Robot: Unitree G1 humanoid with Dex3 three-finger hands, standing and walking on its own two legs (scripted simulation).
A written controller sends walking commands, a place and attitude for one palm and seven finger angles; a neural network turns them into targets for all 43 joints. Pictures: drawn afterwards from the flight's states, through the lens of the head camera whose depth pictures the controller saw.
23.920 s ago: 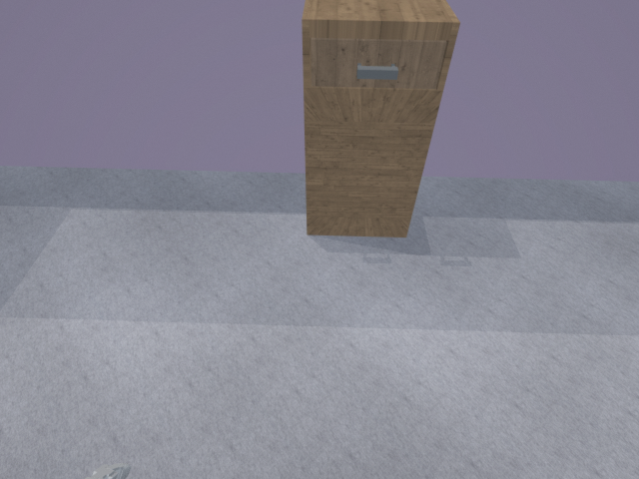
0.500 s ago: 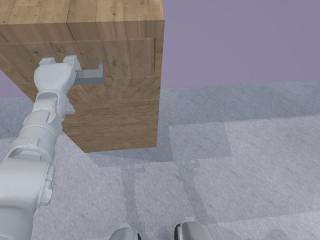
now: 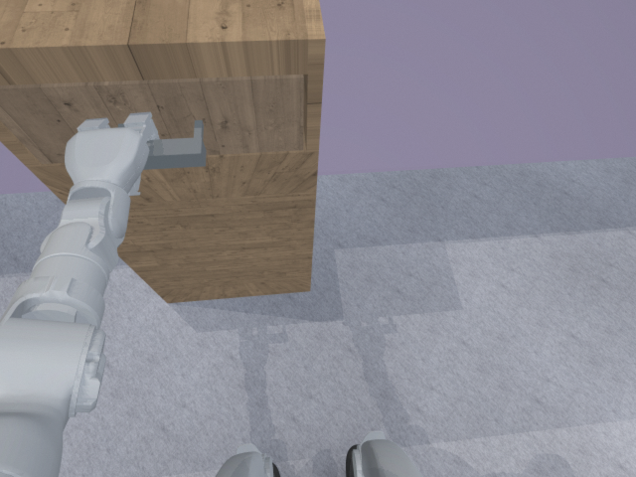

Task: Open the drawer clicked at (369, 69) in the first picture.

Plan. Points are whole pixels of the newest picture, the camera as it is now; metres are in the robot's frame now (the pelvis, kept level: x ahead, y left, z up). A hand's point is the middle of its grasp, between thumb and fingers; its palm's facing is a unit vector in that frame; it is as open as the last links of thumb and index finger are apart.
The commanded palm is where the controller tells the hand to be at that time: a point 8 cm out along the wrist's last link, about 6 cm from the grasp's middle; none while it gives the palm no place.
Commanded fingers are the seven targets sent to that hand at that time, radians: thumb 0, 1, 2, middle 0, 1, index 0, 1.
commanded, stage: pull the drawer open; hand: left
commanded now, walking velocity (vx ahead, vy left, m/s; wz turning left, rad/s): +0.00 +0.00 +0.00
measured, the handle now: (159, 141) +0.55 +0.18 +0.03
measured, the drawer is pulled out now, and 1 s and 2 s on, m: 0.00 0.09 0.20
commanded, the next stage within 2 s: none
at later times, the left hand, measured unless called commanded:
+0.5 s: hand (127, 199) +0.47 +0.22 +0.01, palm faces -0.06 -0.06 -1.00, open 6.2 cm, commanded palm +0.44 +0.23 +0.07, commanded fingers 0.00 0.90 0.90 -0.40 -1.35 -0.40 -1.35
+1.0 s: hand (120, 242) +0.41 +0.22 +0.01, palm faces -0.05 -0.04 -1.00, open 6.1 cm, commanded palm +0.38 +0.22 +0.07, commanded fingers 0.00 0.90 0.90 -0.40 -1.35 -0.40 -1.35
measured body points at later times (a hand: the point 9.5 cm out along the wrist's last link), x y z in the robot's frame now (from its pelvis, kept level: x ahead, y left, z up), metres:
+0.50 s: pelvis +0.02 +0.00 +0.01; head +0.12 -0.01 +0.45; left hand +0.47 +0.22 +0.07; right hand +0.03 -0.28 -0.12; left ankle -0.02 +0.10 -0.69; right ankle +0.00 -0.13 -0.69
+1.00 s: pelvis +0.02 -0.01 +0.02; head +0.09 -0.02 +0.46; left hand +0.41 +0.22 +0.07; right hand +0.10 -0.28 -0.11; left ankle -0.02 +0.10 -0.69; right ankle +0.00 -0.13 -0.69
